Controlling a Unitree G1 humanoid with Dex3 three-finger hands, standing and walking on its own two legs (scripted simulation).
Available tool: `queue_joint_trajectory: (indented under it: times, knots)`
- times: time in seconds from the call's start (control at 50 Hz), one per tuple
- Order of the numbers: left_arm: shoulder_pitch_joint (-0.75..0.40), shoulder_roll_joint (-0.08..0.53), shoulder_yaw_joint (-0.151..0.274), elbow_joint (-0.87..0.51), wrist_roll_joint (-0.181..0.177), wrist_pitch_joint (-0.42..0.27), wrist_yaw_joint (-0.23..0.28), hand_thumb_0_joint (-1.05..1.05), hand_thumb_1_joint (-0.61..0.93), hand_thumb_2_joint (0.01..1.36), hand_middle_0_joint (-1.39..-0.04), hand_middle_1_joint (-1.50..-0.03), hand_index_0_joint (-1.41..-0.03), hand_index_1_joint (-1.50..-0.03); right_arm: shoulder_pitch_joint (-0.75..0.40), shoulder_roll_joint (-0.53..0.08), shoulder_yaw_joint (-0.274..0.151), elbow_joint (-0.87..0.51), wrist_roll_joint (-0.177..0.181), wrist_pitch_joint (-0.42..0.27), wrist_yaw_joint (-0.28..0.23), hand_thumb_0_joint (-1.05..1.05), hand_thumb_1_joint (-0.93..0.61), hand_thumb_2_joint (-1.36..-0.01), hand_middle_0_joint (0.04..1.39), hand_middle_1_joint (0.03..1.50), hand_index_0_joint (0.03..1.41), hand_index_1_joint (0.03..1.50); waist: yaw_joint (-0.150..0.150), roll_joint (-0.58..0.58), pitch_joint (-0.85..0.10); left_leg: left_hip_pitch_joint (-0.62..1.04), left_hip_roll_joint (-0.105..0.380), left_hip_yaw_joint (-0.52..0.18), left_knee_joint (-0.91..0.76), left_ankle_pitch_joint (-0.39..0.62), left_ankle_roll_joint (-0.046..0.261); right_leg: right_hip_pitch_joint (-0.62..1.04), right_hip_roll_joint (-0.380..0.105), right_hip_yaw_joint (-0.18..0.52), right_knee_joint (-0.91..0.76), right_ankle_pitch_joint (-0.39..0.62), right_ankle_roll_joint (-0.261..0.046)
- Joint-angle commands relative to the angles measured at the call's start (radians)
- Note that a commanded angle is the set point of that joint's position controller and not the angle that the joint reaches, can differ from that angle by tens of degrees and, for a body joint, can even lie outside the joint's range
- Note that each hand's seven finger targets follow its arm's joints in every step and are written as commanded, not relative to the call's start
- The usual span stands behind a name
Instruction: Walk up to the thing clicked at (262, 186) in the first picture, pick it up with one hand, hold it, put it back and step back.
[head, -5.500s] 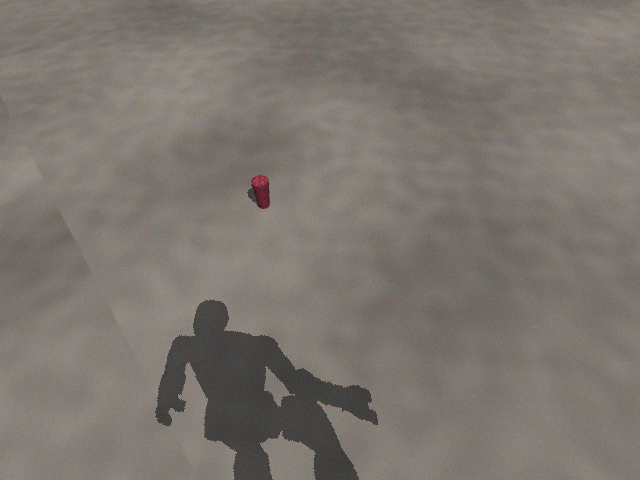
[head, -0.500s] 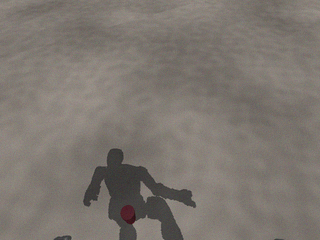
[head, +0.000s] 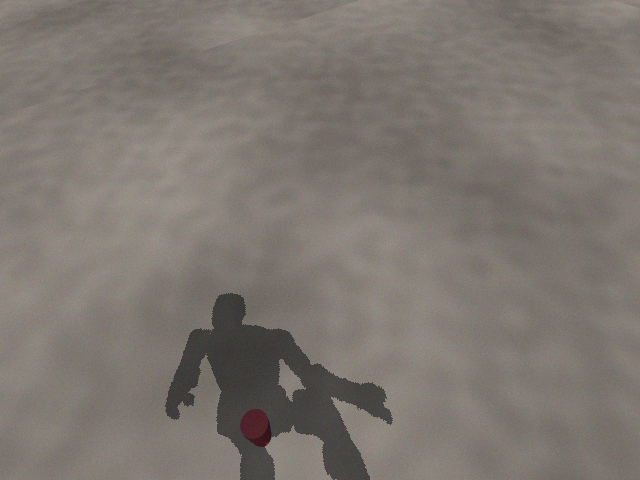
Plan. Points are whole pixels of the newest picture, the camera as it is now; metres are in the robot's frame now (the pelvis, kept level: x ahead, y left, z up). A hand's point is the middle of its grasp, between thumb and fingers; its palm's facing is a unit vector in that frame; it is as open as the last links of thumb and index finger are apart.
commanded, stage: walk up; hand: left
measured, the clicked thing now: (258, 430) +0.35 +0.23 -0.70
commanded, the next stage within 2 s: stand in 0.24 s
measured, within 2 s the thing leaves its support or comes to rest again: neither
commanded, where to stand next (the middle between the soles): +0.02 +0.01 m, yaw +2 degrees
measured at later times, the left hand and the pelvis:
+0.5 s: hand out of the picture +0.09 +0.25 -0.15, palm faces -0.03 -0.94 -0.34, open 7.4 cm; pelvis -0.01 +0.00 +0.01, yaw +0 degrees
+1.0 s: hand out of the picture +0.03 +0.26 -0.15, palm faces -0.03 -0.94 -0.35, open 7.4 cm; pelvis -0.03 +0.00 +0.01, yaw +0 degrees
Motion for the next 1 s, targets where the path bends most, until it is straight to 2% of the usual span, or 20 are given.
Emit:
queue_joint_trajectory:
  times: [0.0,0.08,0.14,0.2,0.22,0.24,0.28,0.36,0.5,0.56,0.62,0.68,0.72,0.76,0.84,0.9,0.98]
  knots:
    - [-0.065,0.219,0.046,-0.079,-0.006,-0.027,0.015,0.0,0.9,0.9,-0.2,-0.3,-0.2,-0.3,-0.033,-0.207,-0.046,-0.067,0.005,-0.021,-0.01,0.0,-0.9,-0.9,0.2,0.3,0.2,0.3,-0.007,-0.066,-0.094,0.009,0.066,-0.05,-0.049,0.166,0.065,0.001,-0.099,0.103,-0.081,0.234,-0.057]
    - [-0.073,0.215,0.047,-0.081,-0.005,-0.027,0.015,0.0,0.9,0.9,-0.2,-0.3,-0.2,-0.3,-0.034,-0.213,-0.049,-0.064,0.002,-0.021,-0.008,0.0,-0.9,-0.9,0.2,0.3,0.2,0.3,-0.009,-0.045,-0.075,-0.001,0.076,-0.059,-0.07,0.148,0.068,-0.006,-0.089,0.098,-0.081,0.199,-0.055]
    - [-0.054,0.212,0.047,-0.076,-0.006,-0.028,0.015,0.0,0.9,0.9,-0.2,-0.3,-0.2,-0.3,-0.04,-0.208,-0.048,-0.066,0.004,-0.022,-0.008,0.0,-0.9,-0.9,0.2,0.3,0.2,0.3,0.001,-0.037,-0.086,0.017,0.083,-0.058,-0.074,0.178,0.067,0.002,-0.087,0.097,-0.081,0.223,-0.052]
    - [-0.063,0.211,0.046,-0.079,-0.007,-0.028,0.015,0.0,0.9,0.9,-0.2,-0.3,-0.2,-0.3,-0.041,-0.204,-0.048,-0.066,0.003,-0.023,-0.008,0.0,-0.9,-0.9,0.2,0.3,0.2,0.3,-0.002,-0.015,-0.083,0.013,0.084,-0.058,-0.09,0.171,0.06,0.01,-0.084,0.097,-0.08,0.224,-0.05]
    - [-0.086,0.209,0.038,-0.073,-0.012,-0.029,0.018,0.0,0.9,0.9,-0.2,-0.3,-0.2,-0.3,-0.093,-0.202,-0.042,-0.07,0.006,-0.019,-0.012,0.0,-0.9,-0.9,0.2,0.3,0.2,0.3,-0.001,0.004,-0.068,-0.004,0.106,-0.086,-0.111,0.307,0.044,0.025,-0.108,0.102,-0.096,0.353,-0.038]
    - [-0.08,0.205,0.038,-0.071,-0.014,-0.027,0.019,0.0,0.9,0.9,-0.2,-0.3,-0.2,-0.3,-0.086,-0.198,-0.04,-0.072,0.008,-0.018,-0.012,0.0,-0.9,-0.9,0.2,0.3,0.2,0.3,0.001,0.008,-0.085,-0.006,0.106,-0.082,-0.119,0.339,0.037,0.057,-0.107,0.094,-0.1,0.386,-0.03]
    - [-0.065,0.209,0.039,-0.063,-0.011,-0.027,0.021,0.0,0.9,0.9,-0.2,-0.3,-0.2,-0.3,-0.085,-0.211,-0.045,-0.065,0.011,-0.017,-0.016,0.0,-0.9,-0.9,0.2,0.3,0.2,0.3,-0.001,0.009,-0.124,0.04,0.11,-0.078,-0.112,0.392,0.033,0.077,-0.108,0.084,-0.089,0.43,-0.031]
    - [-0.064,0.202,0.034,-0.051,-0.008,-0.026,0.02,0.0,0.9,0.9,-0.2,-0.3,-0.2,-0.3,-0.088,-0.203,-0.042,-0.051,0.012,-0.015,-0.015,0.0,-0.9,-0.9,0.2,0.3,0.2,0.3,-0.002,0.003,-0.147,0.061,0.109,-0.075,-0.131,0.354,0.03,0.096,-0.11,0.08,-0.12,0.391,-0.025]
    - [-0.09,0.208,0.031,-0.044,-0.005,-0.027,0.021,0.0,0.9,0.9,-0.2,-0.3,-0.2,-0.3,-0.102,-0.192,-0.036,-0.04,0.007,-0.009,-0.009,0.0,-0.9,-0.9,0.2,0.3,0.2,0.3,-0.007,-0.012,-0.103,0.032,0.103,-0.077,-0.171,0.192,0.03,0.06,-0.111,0.085,-0.173,0.249,-0.018]
    - [-0.088,0.213,0.03,-0.041,-0.003,-0.027,0.021,0.0,0.9,0.9,-0.2,-0.3,-0.2,-0.3,-0.096,-0.19,-0.038,-0.034,0.004,-0.007,-0.006,0.0,-0.9,-0.9,0.2,0.3,0.2,0.3,-0.006,-0.03,-0.078,0.019,0.099,-0.085,-0.178,0.125,0.03,0.029,-0.111,0.093,-0.202,0.154,-0.015]
    - [-0.089,0.221,0.031,-0.042,0.001,-0.026,0.02,0.0,0.9,0.9,-0.2,-0.3,-0.2,-0.3,-0.089,-0.183,-0.04,-0.031,-0.001,-0.005,-0.001,0.0,-0.9,-0.9,0.2,0.3,0.2,0.3,-0.007,-0.041,-0.037,-0.01,0.087,-0.083,-0.178,0.033,0.033,-0.024,-0.109,0.109,-0.24,-0.012,-0.013]
    - [-0.086,0.221,0.032,-0.045,0.002,-0.022,0.017,0.0,0.9,0.9,-0.2,-0.3,-0.2,-0.3,-0.07,-0.191,-0.043,-0.027,-0.003,-0.005,0.003,0.0,-0.9,-0.9,0.2,0.3,0.2,0.3,-0.008,-0.017,-0.023,-0.036,0.084,-0.093,-0.189,-0.036,0.035,-0.047,-0.104,0.112,-0.241,-0.075,-0.015]
    - [-0.073,0.224,0.032,-0.044,0.001,-0.026,0.016,0.0,0.9,0.9,-0.2,-0.3,-0.2,-0.3,-0.072,-0.19,-0.046,-0.03,-0.003,-0.008,0.005,0.0,-0.9,-0.9,0.2,0.3,0.2,0.3,-0.002,-0.03,-0.047,-0.023,0.089,-0.096,-0.181,-0.007,0.04,-0.038,-0.11,0.117,-0.237,-0.068,-0.019]
    - [-0.075,0.223,0.033,-0.047,-0.002,-0.03,0.015,0.0,0.9,0.9,-0.2,-0.3,-0.2,-0.3,-0.066,-0.186,-0.047,-0.034,-0.003,-0.011,0.005,0.0,-0.9,-0.9,0.2,0.3,0.2,0.3,-0.007,-0.03,-0.084,-0.012,0.097,-0.1,-0.179,0.053,0.04,-0.002,-0.111,0.112,-0.214,0.012,-0.022]
    - [-0.053,0.214,0.029,-0.043,-0.003,-0.03,0.013,0.0,0.9,0.9,-0.2,-0.3,-0.2,-0.3,-0.066,-0.191,-0.047,-0.03,-0.003,-0.015,0.003,0.0,-0.9,-0.9,0.2,0.3,0.2,0.3,-0.001,-0.015,-0.074,-0.02,0.096,-0.103,-0.181,0.053,0.037,-0.007,-0.106,0.104,-0.202,0.04,-0.022]
    - [-0.046,0.213,0.028,-0.044,-0.005,-0.029,0.013,0.0,0.9,0.9,-0.2,-0.3,-0.2,-0.3,-0.063,-0.195,-0.045,-0.025,-0.002,-0.015,0.0,0.0,-0.9,-0.9,0.2,0.3,0.2,0.3,0.002,0.0,-0.086,-0.025,0.1,-0.107,-0.181,0.078,0.039,0.015,-0.108,0.102,-0.185,0.099,-0.025]
    - [-0.037,0.216,0.026,-0.041,-0.004,-0.028,0.014,0.0,0.9,0.9,-0.2,-0.3,-0.2,-0.3,-0.054,-0.192,-0.041,-0.025,0.0,-0.014,0.0,0.0,-0.9,-0.9,0.2,0.3,0.2,0.3,0.001,-0.015,-0.078,-0.03,0.096,-0.106,-0.179,0.092,0.039,0.022,-0.11,0.096,-0.182,0.114,-0.024]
